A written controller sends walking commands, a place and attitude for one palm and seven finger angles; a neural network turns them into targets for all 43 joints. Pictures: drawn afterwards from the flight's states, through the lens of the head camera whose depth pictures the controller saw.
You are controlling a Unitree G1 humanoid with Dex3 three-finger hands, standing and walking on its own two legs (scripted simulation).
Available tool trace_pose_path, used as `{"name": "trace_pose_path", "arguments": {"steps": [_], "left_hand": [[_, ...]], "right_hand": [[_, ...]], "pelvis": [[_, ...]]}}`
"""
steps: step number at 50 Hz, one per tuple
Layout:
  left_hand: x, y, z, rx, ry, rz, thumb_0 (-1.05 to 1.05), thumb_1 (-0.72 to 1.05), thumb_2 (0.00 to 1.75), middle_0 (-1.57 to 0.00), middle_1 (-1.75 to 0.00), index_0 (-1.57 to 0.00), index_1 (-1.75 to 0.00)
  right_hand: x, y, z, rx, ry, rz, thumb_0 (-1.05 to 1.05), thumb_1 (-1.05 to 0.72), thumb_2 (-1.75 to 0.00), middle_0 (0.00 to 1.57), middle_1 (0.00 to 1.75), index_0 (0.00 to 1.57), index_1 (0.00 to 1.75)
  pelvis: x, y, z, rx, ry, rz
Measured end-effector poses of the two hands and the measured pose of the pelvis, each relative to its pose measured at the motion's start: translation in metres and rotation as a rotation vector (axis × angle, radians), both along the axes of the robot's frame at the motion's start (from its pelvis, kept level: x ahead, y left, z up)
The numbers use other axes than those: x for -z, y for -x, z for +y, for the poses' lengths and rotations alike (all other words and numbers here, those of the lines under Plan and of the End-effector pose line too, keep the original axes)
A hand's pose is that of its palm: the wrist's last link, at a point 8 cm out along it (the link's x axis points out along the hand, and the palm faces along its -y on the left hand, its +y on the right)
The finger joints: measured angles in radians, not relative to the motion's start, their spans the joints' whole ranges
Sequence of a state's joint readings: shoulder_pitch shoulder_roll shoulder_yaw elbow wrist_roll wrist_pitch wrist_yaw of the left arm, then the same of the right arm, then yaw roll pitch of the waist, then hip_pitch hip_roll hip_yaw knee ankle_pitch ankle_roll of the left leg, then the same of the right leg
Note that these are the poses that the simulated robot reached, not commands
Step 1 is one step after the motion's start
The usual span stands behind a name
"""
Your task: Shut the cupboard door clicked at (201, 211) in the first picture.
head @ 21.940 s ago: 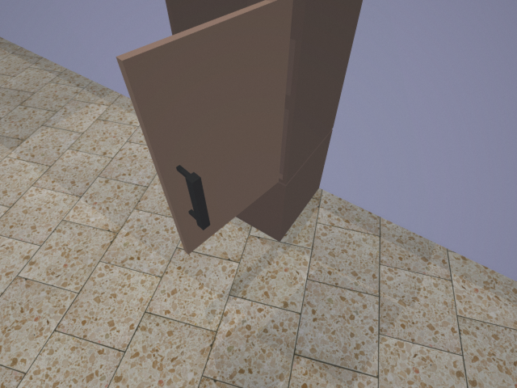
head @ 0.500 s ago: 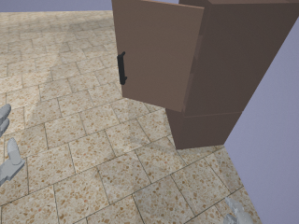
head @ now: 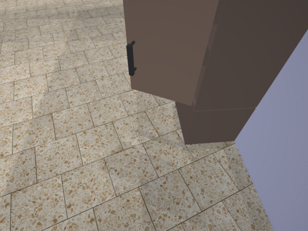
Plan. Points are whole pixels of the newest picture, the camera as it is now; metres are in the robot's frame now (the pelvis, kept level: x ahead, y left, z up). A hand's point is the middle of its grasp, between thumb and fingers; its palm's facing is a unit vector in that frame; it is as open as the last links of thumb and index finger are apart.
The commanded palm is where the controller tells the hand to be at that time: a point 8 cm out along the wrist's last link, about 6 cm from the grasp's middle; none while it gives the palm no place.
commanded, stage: let the arm hang, fingers relaxed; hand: left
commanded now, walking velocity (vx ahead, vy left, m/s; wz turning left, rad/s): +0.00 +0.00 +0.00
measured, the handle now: (132, 58) +0.93 +0.16 -0.10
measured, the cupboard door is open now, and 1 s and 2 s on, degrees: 63 63 63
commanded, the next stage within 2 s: look to check the result in 0.58 s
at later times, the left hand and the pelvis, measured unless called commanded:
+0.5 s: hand out of the picture +0.01 +0.16 -0.18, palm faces +0.01 -0.99 -0.17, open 7.3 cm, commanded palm none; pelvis +0.01 +0.00 +0.00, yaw -1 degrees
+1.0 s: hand out of the picture +0.01 +0.17 -0.17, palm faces +0.01 -0.98 -0.21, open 7.4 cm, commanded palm none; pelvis +0.03 -0.01 +0.00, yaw -1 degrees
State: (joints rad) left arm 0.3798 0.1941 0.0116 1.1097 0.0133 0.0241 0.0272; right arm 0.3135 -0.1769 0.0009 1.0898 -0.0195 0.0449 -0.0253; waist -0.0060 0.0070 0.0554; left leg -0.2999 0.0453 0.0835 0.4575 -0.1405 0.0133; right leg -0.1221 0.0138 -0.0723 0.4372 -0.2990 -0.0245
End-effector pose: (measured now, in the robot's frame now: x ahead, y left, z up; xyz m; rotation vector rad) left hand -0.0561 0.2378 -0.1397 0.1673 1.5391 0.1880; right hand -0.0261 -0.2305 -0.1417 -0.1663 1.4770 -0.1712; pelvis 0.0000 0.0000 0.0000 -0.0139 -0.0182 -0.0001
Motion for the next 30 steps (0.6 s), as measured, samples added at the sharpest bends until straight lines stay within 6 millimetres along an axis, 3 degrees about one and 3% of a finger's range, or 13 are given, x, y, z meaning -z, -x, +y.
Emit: {"name": "trace_pose_path", "arguments": {"steps": [6, 20, 30], "left_hand": [[-0.004, 0.007, -0.004, -0.002, -0.006, 0.024, 0.0, 0.92, 0.9, -0.2, -0.3, -0.2, -0.3], [0.006, -0.054, -0.034, 0.033, 0.059, -0.135, 0.0, 0.91, 0.9, -0.2, -0.3, -0.2, -0.3], [0.005, -0.056, -0.029, 0.028, 0.046, -0.11, 0.01, 0.91, 0.9, -0.2, -0.3, -0.2, -0.3]], "right_hand": [[0.006, 0.006, 0.01, 0.032, -0.031, 0.005, 0.01, -0.9, -0.9, 0.2, 0.3, 0.2, 0.3], [0.007, -0.014, 0.021, 0.046, -0.049, -0.058, 0.01, -0.91, -0.9, 0.2, 0.3, 0.2, 0.3], [0.005, -0.016, 0.019, 0.049, -0.044, -0.039, 0.0, -0.91, -0.9, 0.2, 0.3, 0.2, 0.3]], "pelvis": [[-0.001, -0.001, 0.001, 0.008, -0.004, -0.009], [-0.002, -0.008, 0.0, 0.018, -0.013, -0.01], [-0.002, -0.015, -0.002, 0.018, -0.015, -0.004]]}}
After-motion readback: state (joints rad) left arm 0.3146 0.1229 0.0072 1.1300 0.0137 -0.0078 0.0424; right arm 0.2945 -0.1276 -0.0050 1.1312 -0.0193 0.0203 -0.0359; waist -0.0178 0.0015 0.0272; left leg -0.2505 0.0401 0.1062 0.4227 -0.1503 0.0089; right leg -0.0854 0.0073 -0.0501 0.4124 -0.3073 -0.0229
